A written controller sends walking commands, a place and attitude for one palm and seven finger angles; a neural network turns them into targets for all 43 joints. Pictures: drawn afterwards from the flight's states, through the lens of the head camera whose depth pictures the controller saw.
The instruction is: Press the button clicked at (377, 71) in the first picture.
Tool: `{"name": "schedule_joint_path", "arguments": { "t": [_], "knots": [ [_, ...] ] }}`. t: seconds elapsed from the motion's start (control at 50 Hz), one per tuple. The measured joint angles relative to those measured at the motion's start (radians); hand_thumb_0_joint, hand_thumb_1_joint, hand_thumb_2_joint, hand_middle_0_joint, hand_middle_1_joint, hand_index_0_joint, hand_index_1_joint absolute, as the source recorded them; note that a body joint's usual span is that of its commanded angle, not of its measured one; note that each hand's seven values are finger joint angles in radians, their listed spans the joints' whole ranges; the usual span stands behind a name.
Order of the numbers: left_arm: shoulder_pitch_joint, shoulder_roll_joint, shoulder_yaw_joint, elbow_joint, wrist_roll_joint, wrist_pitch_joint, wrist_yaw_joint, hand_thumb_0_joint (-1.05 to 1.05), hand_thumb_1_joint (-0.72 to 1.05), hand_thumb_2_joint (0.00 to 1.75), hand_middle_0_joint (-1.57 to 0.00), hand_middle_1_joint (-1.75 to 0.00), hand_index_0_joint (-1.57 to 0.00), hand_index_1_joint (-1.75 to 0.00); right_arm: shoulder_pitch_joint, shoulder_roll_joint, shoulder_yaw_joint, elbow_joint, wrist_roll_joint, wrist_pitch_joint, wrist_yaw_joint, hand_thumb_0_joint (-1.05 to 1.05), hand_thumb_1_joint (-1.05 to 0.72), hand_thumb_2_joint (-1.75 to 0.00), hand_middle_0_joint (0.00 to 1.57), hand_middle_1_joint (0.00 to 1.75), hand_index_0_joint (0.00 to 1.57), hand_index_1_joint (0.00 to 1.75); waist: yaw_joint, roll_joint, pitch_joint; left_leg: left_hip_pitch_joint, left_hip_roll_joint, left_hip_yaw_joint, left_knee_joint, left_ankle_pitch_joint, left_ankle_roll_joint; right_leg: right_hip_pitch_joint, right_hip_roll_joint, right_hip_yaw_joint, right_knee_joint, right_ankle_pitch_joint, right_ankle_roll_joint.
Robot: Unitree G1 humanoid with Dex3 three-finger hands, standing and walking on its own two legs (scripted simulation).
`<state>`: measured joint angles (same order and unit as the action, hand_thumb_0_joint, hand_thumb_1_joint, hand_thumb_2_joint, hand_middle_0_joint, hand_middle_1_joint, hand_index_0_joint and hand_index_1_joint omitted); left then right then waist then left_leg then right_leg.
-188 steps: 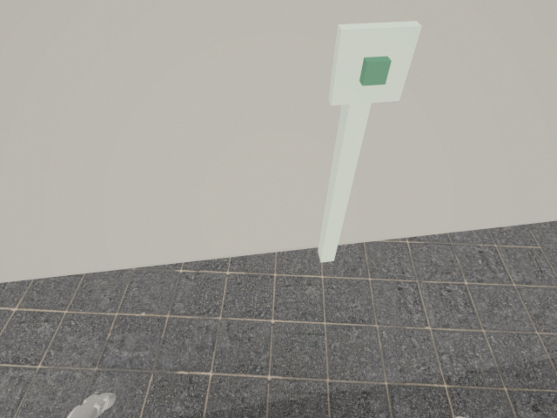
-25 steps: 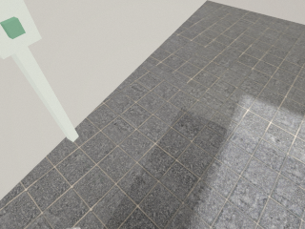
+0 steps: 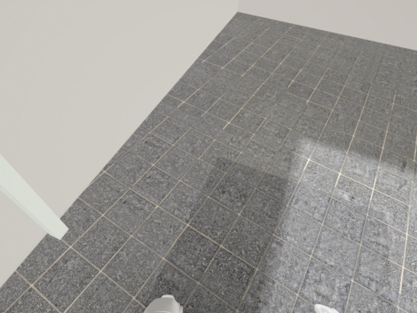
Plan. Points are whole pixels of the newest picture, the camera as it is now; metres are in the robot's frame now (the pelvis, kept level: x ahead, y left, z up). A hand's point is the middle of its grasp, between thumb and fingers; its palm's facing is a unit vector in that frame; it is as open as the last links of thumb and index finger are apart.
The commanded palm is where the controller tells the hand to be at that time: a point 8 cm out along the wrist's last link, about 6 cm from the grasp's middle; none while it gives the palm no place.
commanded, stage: walk to a spot facing it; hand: left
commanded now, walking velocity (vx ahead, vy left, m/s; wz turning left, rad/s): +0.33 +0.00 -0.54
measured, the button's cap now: out of the picture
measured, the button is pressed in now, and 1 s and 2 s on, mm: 0 0 0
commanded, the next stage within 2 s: turn to face it in 0.92 s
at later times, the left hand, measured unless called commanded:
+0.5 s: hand (154, 223) +0.34 +0.18 -0.15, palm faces -0.30 -0.94 -0.18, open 7.4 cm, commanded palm none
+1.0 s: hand (200, 178) +0.50 +0.07 -0.16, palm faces -0.42 -0.88 -0.24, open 7.2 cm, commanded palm none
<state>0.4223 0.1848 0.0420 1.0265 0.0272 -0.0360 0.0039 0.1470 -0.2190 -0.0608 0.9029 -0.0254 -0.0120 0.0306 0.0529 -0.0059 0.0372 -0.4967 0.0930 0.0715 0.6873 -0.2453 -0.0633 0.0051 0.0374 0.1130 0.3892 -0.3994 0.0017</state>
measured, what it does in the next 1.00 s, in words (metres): walks ahead, turning right: left foot, then right foot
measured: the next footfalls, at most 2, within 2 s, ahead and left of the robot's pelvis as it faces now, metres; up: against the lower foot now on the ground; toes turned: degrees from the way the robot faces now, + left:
left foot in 0.02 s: +0.15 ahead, +0.12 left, +0.00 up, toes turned +5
right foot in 0.66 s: +0.35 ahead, -0.17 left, +0.00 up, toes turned -31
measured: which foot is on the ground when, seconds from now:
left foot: up 0.00-0.00, down 0.02-0.66, up 0.68-1.00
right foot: down 0.00-0.04, up 0.06-0.64, down 0.66-1.00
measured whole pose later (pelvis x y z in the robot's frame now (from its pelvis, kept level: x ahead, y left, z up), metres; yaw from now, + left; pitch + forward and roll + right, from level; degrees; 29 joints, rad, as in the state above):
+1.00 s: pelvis +0.37 -0.08 +0.01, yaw -29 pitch +0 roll -2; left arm 0.27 0.20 0.06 1.03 0.02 -0.06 0.01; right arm 0.16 -0.18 -0.06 0.94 -0.03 -0.02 0.02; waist 0.00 0.03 0.02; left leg -0.57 0.17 0.07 0.88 -0.20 -0.07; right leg -0.16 0.07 -0.07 0.42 -0.26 -0.07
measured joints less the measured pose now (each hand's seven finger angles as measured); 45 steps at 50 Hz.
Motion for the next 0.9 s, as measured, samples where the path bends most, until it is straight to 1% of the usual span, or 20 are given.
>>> {"name": "schedule_joint_path", "arguments": {
  "t": [0.02,0.04,0.06,0.08,0.12,0.14,0.18,0.22,0.3,0.36,0.46,0.56,0.6,0.64,0.66,0.68,0.72,0.76,0.82,0.9],
  "knots": [
    [0.013,0.004,0.004,0.007,-0.002,0.002,0.000,0.00,0.91,0.90,-0.20,-0.30,-0.20,-0.30,-0.007,0.004,0.007,-0.009,0.001,-0.014,-0.003,0.01,-0.91,-0.90,0.20,0.30,0.19,0.30,0.004,-0.009,0.001,0.044,-0.012,0.007,-0.072,0.015,0.007,-0.009,-0.003,0.015,0.049,-0.036,0.005],
    [0.016,0.009,0.011,0.017,-0.008,0.007,-0.002,0.00,0.91,0.90,-0.20,-0.30,-0.20,-0.30,-0.018,0.012,0.013,-0.014,-0.002,-0.030,-0.009,0.01,-0.91,-0.90,0.20,0.30,0.19,0.30,0.003,-0.023,0.010,0.059,-0.019,0.020,-0.081,0.060,0.033,-0.041,-0.008,0.022,0.148,-0.073,0.000],
    [0.008,0.016,0.017,0.028,-0.013,0.017,-0.005,0.00,0.91,0.90,-0.20,-0.30,-0.20,-0.30,-0.028,0.021,0.020,-0.018,-0.004,-0.043,-0.014,0.01,-0.91,-0.90,0.20,0.30,0.20,0.30,0.004,-0.037,0.023,0.062,-0.018,0.041,-0.044,0.051,0.062,-0.099,-0.010,0.018,0.305,-0.100,-0.005],
    [0.000,0.021,0.021,0.036,-0.016,0.026,-0.008,0.00,0.91,0.90,-0.20,-0.30,-0.20,-0.30,-0.031,0.028,0.029,-0.023,-0.004,-0.049,-0.018,0.00,-0.91,-0.90,0.20,0.30,0.20,0.30,0.005,-0.042,0.031,0.077,-0.011,0.061,-0.021,0.024,0.083,-0.164,-0.006,0.005,0.467,-0.113,-0.011],
    [-0.021,0.032,0.030,0.044,-0.012,0.039,-0.016,0.01,0.91,0.90,-0.20,-0.30,-0.20,-0.30,-0.017,0.045,0.039,-0.021,-0.003,-0.054,-0.024,0.00,-0.91,-0.90,0.20,0.30,0.20,0.30,-0.003,-0.044,0.031,0.133,0.001,0.097,-0.038,-0.013,0.103,-0.284,-0.011,-0.044,0.712,-0.068,-0.016],
    [-0.035,0.038,0.036,0.043,-0.009,0.043,-0.022,0.01,0.91,0.90,-0.20,-0.30,-0.20,-0.30,-0.001,0.053,0.041,-0.017,-0.003,-0.055,-0.028,0.00,-0.91,-0.90,0.20,0.30,0.20,0.30,-0.010,-0.043,0.027,0.166,0.003,0.109,-0.067,-0.015,0.103,-0.336,-0.023,-0.074,0.783,-0.026,-0.015],
    [-0.069,0.051,0.045,0.025,-0.002,0.049,-0.032,0.01,0.91,0.90,-0.19,-0.30,-0.20,-0.30,0.038,0.065,0.041,0.003,-0.001,-0.060,-0.035,0.00,-0.91,-0.90,0.20,0.30,0.20,0.30,-0.019,-0.039,0.019,0.227,0.001,0.131,-0.133,-0.003,0.100,-0.425,-0.049,-0.119,0.847,0.052,-0.009],
    [-0.102,0.058,0.054,-0.005,0.001,0.053,-0.034,0.01,0.91,0.90,-0.19,-0.30,-0.20,-0.30,0.081,0.073,0.031,0.028,0.004,-0.061,-0.046,0.00,-0.92,-0.90,0.20,0.30,0.20,0.30,-0.022,-0.034,0.008,0.276,-0.003,0.154,-0.190,0.002,0.102,-0.503,-0.067,-0.134,0.868,0.119,-0.002],
    [-0.156,0.056,0.070,-0.053,0.005,0.061,-0.035,0.00,0.92,0.90,-0.19,-0.30,-0.19,-0.30,0.157,0.056,0.012,0.078,0.007,-0.057,-0.055,-0.01,-0.94,-0.90,0.20,0.30,0.20,0.30,-0.033,-0.027,-0.012,0.351,-0.022,0.207,-0.264,-0.010,0.106,-0.623,-0.097,-0.125,0.878,0.240,0.014],
    [-0.188,0.049,0.075,-0.071,0.007,0.070,-0.037,0.00,0.92,0.90,-0.19,-0.30,-0.19,-0.30,0.208,0.051,0.007,0.110,0.007,-0.055,-0.055,0.00,-0.93,-0.90,0.20,0.30,0.20,0.30,-0.046,-0.024,-0.018,0.398,-0.033,0.246,-0.294,-0.032,0.104,-0.669,-0.118,-0.125,0.847,0.284,0.028],
    [-0.245,0.031,0.063,-0.080,0.008,0.081,-0.046,0.00,0.92,0.90,-0.19,-0.30,-0.19,-0.30,0.276,0.058,0.008,0.146,0.000,-0.057,-0.050,0.00,-0.92,-0.90,0.20,0.30,0.20,0.30,-0.081,-0.015,0.001,0.476,-0.031,0.302,-0.320,-0.084,0.086,-0.664,-0.149,-0.168,0.667,0.276,0.035],
    [-0.320,0.006,0.042,-0.091,0.006,0.075,-0.051,0.00,0.92,0.90,-0.19,-0.30,-0.19,-0.30,0.322,0.069,0.014,0.172,-0.011,-0.052,-0.044,0.00,-0.91,-0.90,0.20,0.30,0.20,0.30,-0.124,-0.002,0.043,0.548,0.000,0.354,-0.309,-0.155,0.039,-0.598,-0.134,-0.226,0.416,0.217,0.002],
    [-0.347,-0.003,0.033,-0.101,0.005,0.062,-0.052,0.00,0.91,0.90,-0.19,-0.30,-0.19,-0.30,0.340,0.072,0.015,0.181,-0.012,-0.046,-0.040,0.00,-0.91,-0.90,0.20,0.30,0.20,0.30,-0.134,0.010,0.058,0.568,0.029,0.375,-0.273,-0.200,0.012,-0.558,-0.103,-0.252,0.332,0.179,-0.026],
    [-0.359,-0.005,0.025,-0.111,0.006,0.034,-0.052,0.00,0.91,0.90,-0.19,-0.30,-0.19,-0.30,0.360,0.078,0.016,0.190,-0.007,-0.037,-0.035,0.00,-0.91,-0.90,0.20,0.30,0.20,0.30,-0.132,0.012,0.063,0.558,0.077,0.384,-0.147,-0.252,-0.008,-0.483,-0.066,-0.282,0.237,0.180,-0.059],
    [-0.359,0.000,0.021,-0.116,0.007,0.015,-0.051,0.00,0.91,0.90,-0.19,-0.30,-0.20,-0.30,0.370,0.084,0.018,0.193,-0.001,-0.029,-0.029,0.00,-0.91,-0.90,0.20,0.30,0.20,0.30,-0.124,0.000,0.059,0.515,0.104,0.361,-0.011,-0.242,-0.004,-0.460,-0.060,-0.283,0.216,0.233,-0.084],
    [-0.359,0.000,0.020,-0.118,0.002,-0.001,-0.044,0.00,0.91,0.90,-0.19,-0.30,-0.20,-0.30,0.359,0.085,0.020,0.196,0.005,-0.018,-0.026,0.01,-0.91,-0.90,0.20,0.30,0.20,0.30,-0.114,-0.004,0.064,0.443,0.115,0.285,0.172,-0.249,-0.005,-0.469,-0.050,-0.277,0.261,0.228,-0.100],
    [-0.348,0.000,0.016,-0.111,-0.013,-0.012,-0.030,0.00,0.91,0.90,-0.19,-0.30,-0.20,-0.30,0.309,0.081,0.018,0.190,0.012,0.000,-0.026,0.01,-0.91,-0.90,0.20,0.30,0.20,0.30,-0.110,-0.008,0.079,0.292,0.091,0.125,0.486,-0.245,0.004,-0.439,-0.031,-0.266,0.294,0.170,-0.111],
    [-0.319,-0.001,0.011,-0.093,-0.019,-0.009,-0.021,0.00,0.91,0.90,-0.19,-0.30,-0.20,-0.30,0.254,0.073,0.011,0.167,0.010,0.002,-0.029,0.01,-0.91,-0.90,0.20,0.30,0.20,0.30,-0.107,-0.007,0.072,0.164,0.079,0.045,0.619,-0.174,0.008,-0.379,-0.013,-0.255,0.249,0.152,-0.106],
    [-0.264,-0.005,0.020,-0.063,-0.022,-0.015,-0.002,-0.01,0.93,0.90,-0.20,-0.30,-0.20,-0.30,0.166,0.055,0.003,0.116,0.000,-0.001,-0.034,0.01,-0.91,-0.90,0.20,0.30,0.20,0.30,-0.099,0.008,0.042,0.017,0.089,0.000,0.587,-0.091,0.007,-0.301,0.011,-0.232,0.151,0.173,-0.097],
    [-0.208,0.013,0.021,-0.028,-0.011,-0.021,0.004,-0.02,0.94,0.90,-0.20,-0.30,-0.20,-0.30,0.072,0.040,-0.001,0.057,-0.006,-0.008,-0.031,0.01,-0.91,-0.90,0.20,0.30,0.19,0.30,-0.085,0.030,0.006,-0.088,0.094,-0.012,0.426,-0.015,-0.004,-0.230,0.025,-0.206,0.068,0.177,-0.092]
  ]
}}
